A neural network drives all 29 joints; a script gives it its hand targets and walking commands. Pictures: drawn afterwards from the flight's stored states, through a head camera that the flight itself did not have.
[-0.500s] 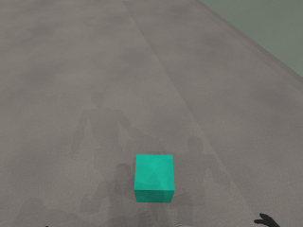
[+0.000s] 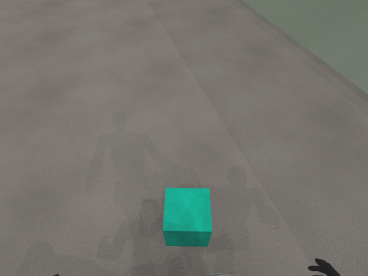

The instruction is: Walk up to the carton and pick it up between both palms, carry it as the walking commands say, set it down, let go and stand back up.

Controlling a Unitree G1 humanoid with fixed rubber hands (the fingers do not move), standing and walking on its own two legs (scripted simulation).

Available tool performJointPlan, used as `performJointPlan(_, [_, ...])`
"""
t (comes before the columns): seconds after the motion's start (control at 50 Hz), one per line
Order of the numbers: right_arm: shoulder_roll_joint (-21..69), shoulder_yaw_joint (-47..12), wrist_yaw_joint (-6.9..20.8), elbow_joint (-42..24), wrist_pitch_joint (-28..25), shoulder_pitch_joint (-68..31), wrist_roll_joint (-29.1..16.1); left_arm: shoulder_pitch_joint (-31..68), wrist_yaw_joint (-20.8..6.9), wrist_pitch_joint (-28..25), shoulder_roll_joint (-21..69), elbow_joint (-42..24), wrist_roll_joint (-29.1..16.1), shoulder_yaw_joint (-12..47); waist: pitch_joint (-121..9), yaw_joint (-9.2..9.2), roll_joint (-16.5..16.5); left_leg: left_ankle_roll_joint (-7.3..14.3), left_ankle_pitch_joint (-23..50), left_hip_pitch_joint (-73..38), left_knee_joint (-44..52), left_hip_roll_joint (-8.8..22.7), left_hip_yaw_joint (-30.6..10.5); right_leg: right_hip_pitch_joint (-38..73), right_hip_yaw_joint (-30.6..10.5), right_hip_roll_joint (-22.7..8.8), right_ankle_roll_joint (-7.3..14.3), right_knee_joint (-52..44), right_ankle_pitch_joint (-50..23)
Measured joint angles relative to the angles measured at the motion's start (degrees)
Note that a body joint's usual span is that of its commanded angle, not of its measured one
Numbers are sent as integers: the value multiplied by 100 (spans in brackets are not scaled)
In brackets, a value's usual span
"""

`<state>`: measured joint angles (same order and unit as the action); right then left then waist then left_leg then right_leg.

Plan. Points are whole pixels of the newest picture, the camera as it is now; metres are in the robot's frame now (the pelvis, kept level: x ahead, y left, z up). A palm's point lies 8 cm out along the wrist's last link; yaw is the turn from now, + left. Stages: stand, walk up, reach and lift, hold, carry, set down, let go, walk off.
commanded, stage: walk up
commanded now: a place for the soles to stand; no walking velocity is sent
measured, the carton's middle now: (187, 218) +0.47 -0.01 -0.63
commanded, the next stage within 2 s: none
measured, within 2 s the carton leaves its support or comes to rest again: neither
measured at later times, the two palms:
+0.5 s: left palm out of the picture +0.08 +0.32 -0.10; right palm out of the picture +0.11 -0.32 -0.10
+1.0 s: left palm out of the picture +0.08 +0.30 -0.10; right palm out of the picture +0.09 -0.33 -0.10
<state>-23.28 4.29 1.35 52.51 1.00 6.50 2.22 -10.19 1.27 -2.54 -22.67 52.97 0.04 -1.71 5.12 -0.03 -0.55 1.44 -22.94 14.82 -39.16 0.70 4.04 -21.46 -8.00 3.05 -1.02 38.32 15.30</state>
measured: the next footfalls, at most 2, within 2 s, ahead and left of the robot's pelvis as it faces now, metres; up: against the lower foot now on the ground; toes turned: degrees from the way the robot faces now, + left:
none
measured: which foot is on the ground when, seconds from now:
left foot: down 0.00-1.00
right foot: down 0.00-1.00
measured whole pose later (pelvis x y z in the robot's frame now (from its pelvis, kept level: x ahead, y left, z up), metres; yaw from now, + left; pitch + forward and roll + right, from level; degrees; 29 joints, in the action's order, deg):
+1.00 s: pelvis -0.01 -0.01 +0.00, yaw -1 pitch -2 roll +1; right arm -23.1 4.2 1.3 52.9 1.1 6.6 2.2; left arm -10.4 1.4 -2.7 -22.7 53.0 0.0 -1.7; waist 5.3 0.0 -0.2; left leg 1.1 -22.2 14.7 -38.9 1.4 4.1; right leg -21.3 -6.9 2.8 -0.3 38.5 15.0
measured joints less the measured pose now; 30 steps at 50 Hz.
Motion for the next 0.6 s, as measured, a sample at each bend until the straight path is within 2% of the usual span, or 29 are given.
performJointPlan(0.4, [2, 0, -3, -50, 38, -1, 0, -41, 0, 0, 3, 1, 0, 0, 0, 0, -52, 0, 9, -1, 0, 6, 0, 0, 4, 6, 32, 0, -12])
performJointPlan(0.6, [3, 0, -2, -10, -17, 53, 0, -84, 0, 30, -4, 1, 0, 0, 1, -1, -6, 16, 14, -11, 7, 7, 0, 0, 31, -4, 136, 20, 123])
